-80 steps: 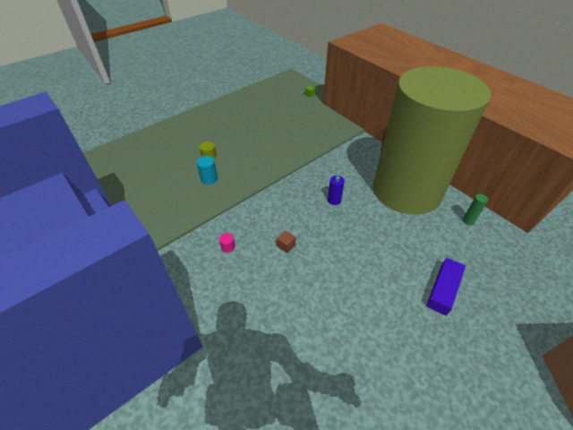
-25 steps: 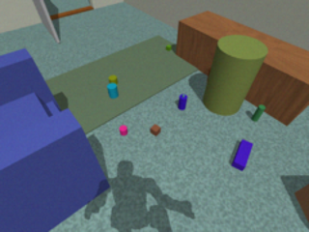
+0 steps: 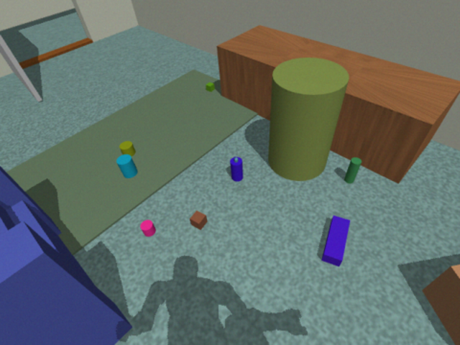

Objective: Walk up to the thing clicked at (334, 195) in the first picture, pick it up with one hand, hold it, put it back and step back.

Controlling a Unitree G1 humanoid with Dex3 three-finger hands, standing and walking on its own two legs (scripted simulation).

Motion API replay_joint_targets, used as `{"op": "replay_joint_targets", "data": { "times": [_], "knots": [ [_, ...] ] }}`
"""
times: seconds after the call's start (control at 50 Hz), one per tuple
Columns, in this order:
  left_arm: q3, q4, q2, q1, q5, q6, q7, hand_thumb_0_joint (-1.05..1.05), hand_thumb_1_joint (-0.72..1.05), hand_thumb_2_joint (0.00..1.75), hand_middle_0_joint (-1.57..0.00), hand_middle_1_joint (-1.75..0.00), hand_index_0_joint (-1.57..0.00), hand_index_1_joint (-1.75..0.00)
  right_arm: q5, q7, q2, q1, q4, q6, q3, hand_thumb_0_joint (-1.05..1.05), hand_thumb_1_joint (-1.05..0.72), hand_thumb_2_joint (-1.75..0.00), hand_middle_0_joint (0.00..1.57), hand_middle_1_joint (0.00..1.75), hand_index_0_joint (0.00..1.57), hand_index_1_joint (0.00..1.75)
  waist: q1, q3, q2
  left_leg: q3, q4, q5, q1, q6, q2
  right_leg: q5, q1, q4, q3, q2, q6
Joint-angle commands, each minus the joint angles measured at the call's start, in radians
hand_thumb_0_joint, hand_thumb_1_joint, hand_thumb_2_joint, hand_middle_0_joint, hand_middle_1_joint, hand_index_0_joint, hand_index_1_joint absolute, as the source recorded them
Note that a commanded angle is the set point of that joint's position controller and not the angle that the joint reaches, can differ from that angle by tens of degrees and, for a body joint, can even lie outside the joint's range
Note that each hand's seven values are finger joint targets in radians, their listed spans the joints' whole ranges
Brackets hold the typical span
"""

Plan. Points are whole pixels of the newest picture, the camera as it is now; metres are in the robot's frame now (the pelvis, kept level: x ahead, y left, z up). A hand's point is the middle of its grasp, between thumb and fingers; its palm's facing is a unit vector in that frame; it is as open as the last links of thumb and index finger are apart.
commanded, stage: walk up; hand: left
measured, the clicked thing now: (236, 168) +1.17 +0.07 -0.68
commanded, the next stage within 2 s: none
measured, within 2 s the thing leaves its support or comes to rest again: neither
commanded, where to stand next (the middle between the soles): +0.85 -0.04 m, yaw -7 degrees
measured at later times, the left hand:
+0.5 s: hand (124, 257) +0.34 +0.29 -0.13, palm faces -0.16 -0.92 -0.35, open 7.4 cm
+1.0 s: hand (162, 194) +0.52 +0.23 -0.11, palm faces -0.15 -0.91 -0.39, open 7.4 cm
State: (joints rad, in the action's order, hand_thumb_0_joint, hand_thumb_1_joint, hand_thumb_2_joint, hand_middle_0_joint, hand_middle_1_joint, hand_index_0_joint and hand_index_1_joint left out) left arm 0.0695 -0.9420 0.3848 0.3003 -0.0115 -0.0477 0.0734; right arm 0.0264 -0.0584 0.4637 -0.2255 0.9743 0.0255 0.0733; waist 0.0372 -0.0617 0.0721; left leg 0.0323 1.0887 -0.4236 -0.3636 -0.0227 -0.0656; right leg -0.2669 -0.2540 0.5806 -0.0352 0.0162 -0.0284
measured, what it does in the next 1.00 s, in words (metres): walks ahead: left foot, then right foot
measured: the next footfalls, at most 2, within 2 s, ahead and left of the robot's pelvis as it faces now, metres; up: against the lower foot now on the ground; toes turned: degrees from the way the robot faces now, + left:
left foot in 0.26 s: +0.28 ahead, +0.14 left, +0.00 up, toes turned +2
right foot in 0.68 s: +0.46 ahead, -0.15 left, +0.00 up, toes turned -11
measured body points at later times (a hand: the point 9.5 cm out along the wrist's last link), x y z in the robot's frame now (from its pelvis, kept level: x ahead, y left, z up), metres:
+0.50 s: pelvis +0.23 +0.02 +0.01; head +0.25 +0.04 +0.46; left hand +0.35 +0.34 -0.11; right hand +0.24 -0.30 -0.09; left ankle +0.24 +0.14 -0.73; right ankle +0.24 -0.13 -0.66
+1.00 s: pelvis +0.43 -0.03 +0.01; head +0.45 -0.05 +0.46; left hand +0.53 +0.28 -0.09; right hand +0.47 -0.36 -0.11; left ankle +0.54 +0.12 -0.68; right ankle +0.42 -0.14 -0.73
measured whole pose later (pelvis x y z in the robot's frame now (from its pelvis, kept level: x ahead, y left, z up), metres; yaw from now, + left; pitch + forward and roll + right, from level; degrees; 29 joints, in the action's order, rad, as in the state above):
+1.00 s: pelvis +0.43 -0.03 +0.01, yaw -8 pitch -3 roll +0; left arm 0.03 -0.85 0.38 0.33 0.00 -0.09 0.04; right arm 0.01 -0.08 0.44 -0.27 0.84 0.03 0.06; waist 0.02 -0.09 0.07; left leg -0.02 0.90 -0.28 -0.52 0.00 -0.10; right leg -0.25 -0.17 0.48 -0.04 0.01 -0.03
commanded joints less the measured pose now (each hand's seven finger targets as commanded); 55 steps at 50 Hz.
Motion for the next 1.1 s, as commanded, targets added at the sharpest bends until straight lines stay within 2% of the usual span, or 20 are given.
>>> {"op": "replay_joint_targets", "data": {
  "times": [0.0, 0.18, 0.24, 0.26, 0.28, 0.3, 0.32, 0.38, 0.44, 0.5, 0.6, 0.66, 0.68, 0.7, 0.72, 0.74, 0.8, 0.84, 1.02, 1.08],
  "knots": [
    [0.071, 0.089, 0.301, -0.013, 0.008, -0.037, -0.028, 0.0, 0.9, 0.9, -0.2, -0.3, -0.2, -0.3, -0.011, -0.006, 0.164, -0.046, -0.085, 0.029, 0.045, 0.0, -0.9, -0.9, 0.2, 0.3, 0.2, 0.3, -0.025, -0.052, -0.217, -0.057, -0.1, 0.124, -0.135, -0.007, -0.062, -0.271, 0.005, -0.393, 0.351, 0.2, -0.159],
    [0.062, 0.147, 0.312, -0.001, 0.001, -0.051, -0.027, 0.0, 0.9, 0.9, -0.2, -0.3, -0.2, -0.3, 0.002, -0.019, 0.136, 0.082, -0.178, 0.056, 0.06, 0.0, -0.9, -0.9, 0.2, 0.3, 0.2, 0.3, 0.001, -0.039, -0.149, 0.009, -0.472, 0.254, 0.023, 0.026, -0.027, -0.133, -0.045, -0.31, 0.234, 0.192, -0.162],
    [0.044, 0.164, 0.267, -0.009, -0.003, -0.051, -0.03, 0.0, 0.9, 0.9, -0.2, -0.3, -0.2, -0.3, 0.006, 0.0, 0.169, -0.143, -0.124, 0.075, 0.083, 0.0, -0.9, -0.9, 0.2, 0.3, 0.2, 0.3, -0.125, 0.088, -0.038, 0.032, -0.575, 0.215, 0.374, -0.013, 0.033, 0.181, -0.116, 0.043, 0.142, 0.119, -0.108],
    [0.023, 0.166, 0.198, 0.049, 0.006, -0.048, -0.035, 0.0, 0.9, 0.9, -0.2, -0.3, -0.2, -0.3, 0.022, 0.014, 0.234, -0.267, -0.104, 0.084, 0.106, 0.0, -0.9, -0.9, 0.2, 0.3, 0.2, 0.3, -0.171, 0.175, 0.163, -0.159, -0.705, 0.009, 0.521, -0.065, -0.101, 0.176, -0.215, 0.37, 0.058, 0.022, -0.068],
    [0.001, 0.164, 0.126, 0.109, 0.021, -0.044, -0.038, 0.0, 0.9, 0.9, -0.2, -0.3, -0.2, -0.3, 0.026, 0.022, 0.282, -0.249, -0.134, 0.092, 0.112, 0.0, -0.9, -0.9, 0.2, 0.3, 0.2, 0.3, -0.125, 0.166, 0.264, -0.58, -0.8, -0.069, 0.611, -0.125, -0.327, -0.217, -0.44, 0.539, 0.078, -0.115, -0.016],
    [0.026, 0.141, 0.251, 0.105, 0.013, -0.034, -0.055, 0.0, 0.9, 0.9, -0.2, -0.3, -0.2, -0.3, -0.005, 0.02, 0.298, -0.201, -0.148, 0.088, 0.117, 0.0, -0.9, -0.9, 0.2, 0.3, 0.2, 0.3, -0.122, 0.154, 0.132, -0.697, -0.844, -0.145, 0.543, -0.219, -0.396, -0.254, -0.445, 0.614, 0.147, -0.064, -0.035],
    [0.024, 0.142, 0.277, 0.068, 0.006, -0.037, -0.061, 0.0, 0.9, 0.9, -0.2, -0.3, -0.2, -0.3, -0.017, 0.021, 0.283, -0.154, -0.159, 0.083, 0.114, 0.0, -0.9, -0.9, 0.2, 0.3, 0.2, 0.3, -0.102, 0.09, 0.09, -0.66, -0.845, -0.093, 0.459, -0.242, -0.398, -0.216, -0.462, 0.657, 0.163, -0.018, -0.037],
    [0.028, 0.116, 0.247, 0.058, 0.025, -0.039, -0.041, 0.0, 0.9, 0.9, -0.2, -0.3, -0.2, -0.3, -0.026, 0.029, 0.188, -0.1, -0.181, 0.09, 0.065, 0.0, -0.9, -0.9, 0.2, 0.3, 0.2, 0.3, -0.061, -0.019, 0.044, -0.234, -0.824, 0.352, 0.279, -0.126, -0.231, -0.066, -0.342, 0.531, 0.17, 0.029, -0.019],
    [0.025, 0.127, 0.212, 0.046, 0.026, -0.026, -0.023, 0.0, 0.9, 0.9, -0.2, -0.3, -0.2, -0.3, -0.025, 0.028, 0.188, -0.101, -0.193, 0.095, 0.058, 0.0, -0.9, -0.9, 0.2, 0.3, 0.2, 0.3, -0.047, -0.013, 0.071, -0.101, -0.813, 0.473, 0.233, -0.168, -0.202, -0.025, -0.284, 0.429, 0.119, 0.033, 0.011],
    [0.02, 0.171, 0.196, -0.049, 0.02, -0.023, -0.006, 0.0, 0.9, 0.9, -0.2, -0.3, -0.2, -0.3, -0.019, 0.03, 0.204, -0.098, -0.211, 0.092, 0.061, 0.0, -0.9, -0.9, 0.2, 0.3, 0.2, 0.3, -0.064, -0.028, 0.09, -0.055, -0.809, 0.523, 0.27, -0.202, -0.219, 0.005, -0.306, 0.234, 0.065, 0.062, 0.023],
    [0.032, 0.166, 0.197, -0.096, 0.006, -0.027, 0.003, 0.0, 0.9, 0.9, -0.2, -0.3, -0.2, -0.3, -0.022, 0.027, 0.217, -0.087, -0.222, 0.073, 0.063, 0.0, -0.9, -0.9, 0.2, 0.3, 0.2, 0.3, -0.063, 0.031, 0.064, -0.008, -0.72, 0.396, 0.203, -0.163, -0.193, 0.144, -0.071, 0.025, -0.016, 0.032, -0.004],
    [0.06, 0.114, 0.242, 0.049, 0.003, -0.039, -0.012, 0.0, 0.9, 0.9, -0.2, -0.3, -0.2, -0.3, -0.022, 0.025, 0.174, -0.102, -0.233, 0.061, 0.044, 0.0, -0.9, -0.9, 0.2, 0.3, 0.2, 0.3, 0.028, 0.121, -0.102, 0.054, -0.413, 0.428, 0.124, -0.112, -0.123, 0.142, 0.217, -0.061, -0.035, -0.017, -0.032],
    [0.086, 0.094, 0.3, 0.145, -0.001, -0.049, -0.026, 0.0, 0.9, 0.9, -0.2, -0.3, -0.2, -0.3, -0.023, 0.024, 0.122, -0.158, -0.239, 0.061, 0.024, 0.0, -0.9, -0.9, 0.2, 0.3, 0.2, 0.3, 0.068, 0.19, -0.266, 0.086, -0.16, 0.312, 0.0, -0.082, -0.055, 0.008, 0.379, -0.123, 0.087, 0.046, -0.058],
    [0.103, 0.11, 0.376, 0.181, 0.002, -0.056, -0.039, 0.0, 0.9, 0.9, -0.2, -0.3, -0.2, -0.3, -0.023, 0.02, 0.057, -0.221, -0.247, 0.056, -0.001, 0.0, -0.9, -0.9, 0.2, 0.3, 0.2, 0.3, 0.059, 0.221, -0.42, 0.055, 0.034, -0.106, -0.189, -0.036, 0.055, -0.102, 0.471, -0.211, 0.522, 0.317, -0.127],
    [0.1, 0.119, 0.401, 0.149, 0.016, -0.055, -0.04, 0.0, 0.9, 0.9, -0.2, -0.3, -0.2, -0.3, -0.027, 0.028, 0.171, -0.189, -0.226, 0.044, 0.027, 0.0, -0.9, -0.9, 0.2, 0.3, 0.2, 0.3, 0.066, 0.186, -0.324, -0.014, 0.115, -0.119, -0.268, -0.023, 0.046, -0.149, 0.442, -0.288, 0.729, 0.397, -0.23],
    [0.096, 0.134, 0.391, 0.106, 0.026, -0.052, -0.044, 0.0, 0.9, 0.9, -0.2, -0.3, -0.2, -0.3, -0.02, 0.036, 0.205, -0.139, -0.215, 0.041, 0.036, 0.0, -0.9, -0.9, 0.2, 0.3, 0.2, 0.3, 0.061, 0.132, -0.278, -0.054, 0.157, -0.095, -0.289, -0.018, 0.002, -0.118, 0.36, -0.298, 0.737, 0.411, -0.271],
    [0.065, 0.154, 0.298, 0.008, 0.033, -0.057, -0.056, 0.0, 0.9, 0.9, -0.2, -0.3, -0.2, -0.3, -0.04, 0.027, 0.155, -0.145, -0.178, 0.035, 0.026, 0.0, -0.9, -0.9, 0.2, 0.3, 0.2, 0.3, -0.015, 0.01, -0.192, -0.107, 0.077, 0.049, -0.214, -0.022, -0.038, 0.155, 0.141, -0.277, 0.354, 0.261, -0.177],
    [0.053, 0.155, 0.273, 0.013, 0.025, -0.067, -0.054, 0.0, 0.9, 0.9, -0.2, -0.3, -0.2, -0.3, -0.028, 0.015, 0.138, -0.169, -0.169, 0.029, 0.026, 0.0, -0.9, -0.9, 0.2, 0.3, 0.2, 0.3, -0.031, 0.009, -0.191, -0.085, 0.015, 0.097, -0.149, -0.015, -0.024, 0.281, 0.073, -0.271, 0.255, 0.218, -0.176],
    [0.063, 0.186, 0.305, 0.026, 0.002, -0.073, -0.046, 0.0, 0.9, 0.9, -0.2, -0.3, -0.2, -0.3, -0.009, -0.025, 0.124, 0.007, -0.219, 0.04, 0.049, 0.0, -0.9, -0.9, 0.2, 0.3, 0.2, 0.3, 0.009, -0.015, -0.209, -0.019, -0.442, 0.25, -0.049, 0.024, -0.042, -0.044, -0.016, -0.296, 0.156, 0.219, -0.18],
    [0.062, 0.182, 0.323, -0.002, 0.004, -0.065, -0.045, 0.0, 0.9, 0.9, -0.2, -0.3, -0.2, -0.3, -0.005, -0.024, 0.125, -0.033, -0.202, 0.052, 0.055, 0.0, -0.9, -0.9, 0.2, 0.3, 0.2, 0.3, -0.039, 0.022, -0.195, 0.019, -0.509, 0.265, 0.093, 0.0, -0.017, -0.051, -0.057, -0.226, 0.154, 0.237, -0.161]
  ]
}}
